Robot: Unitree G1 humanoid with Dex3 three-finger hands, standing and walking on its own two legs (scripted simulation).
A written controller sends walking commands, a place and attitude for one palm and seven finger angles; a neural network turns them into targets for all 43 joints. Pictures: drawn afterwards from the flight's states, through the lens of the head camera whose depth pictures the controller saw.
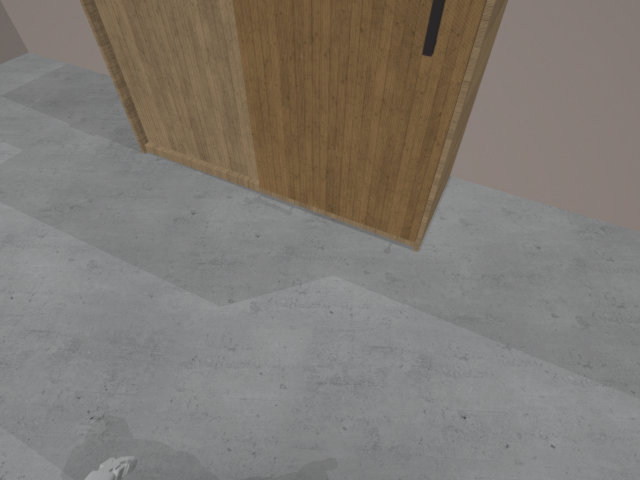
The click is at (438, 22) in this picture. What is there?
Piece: wardrobe's sliding door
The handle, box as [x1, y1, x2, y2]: [422, 0, 444, 56]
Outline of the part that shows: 444,0 433,0 422,54 430,56 433,52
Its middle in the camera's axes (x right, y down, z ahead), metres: +0.29 -0.60 +0.90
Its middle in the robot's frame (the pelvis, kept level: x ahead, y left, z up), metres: +1.12 -0.23 +0.20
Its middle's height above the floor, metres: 0.97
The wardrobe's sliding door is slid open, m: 0.00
